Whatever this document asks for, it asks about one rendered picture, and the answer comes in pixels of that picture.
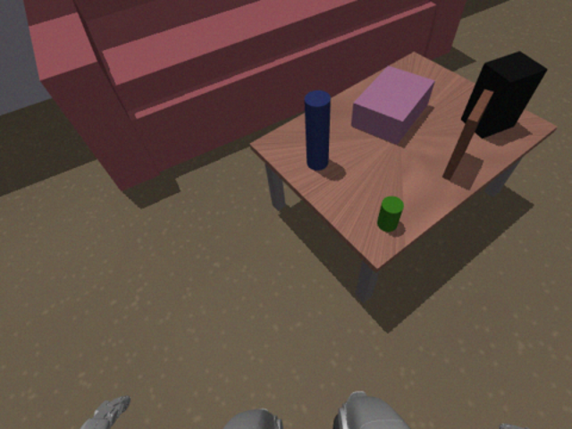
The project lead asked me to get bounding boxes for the coffee table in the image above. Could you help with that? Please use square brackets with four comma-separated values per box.
[249, 52, 558, 303]

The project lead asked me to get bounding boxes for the left robot hand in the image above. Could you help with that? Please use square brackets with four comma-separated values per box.
[80, 396, 130, 429]

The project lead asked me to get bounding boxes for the sofa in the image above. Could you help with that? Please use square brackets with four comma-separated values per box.
[23, 0, 467, 191]

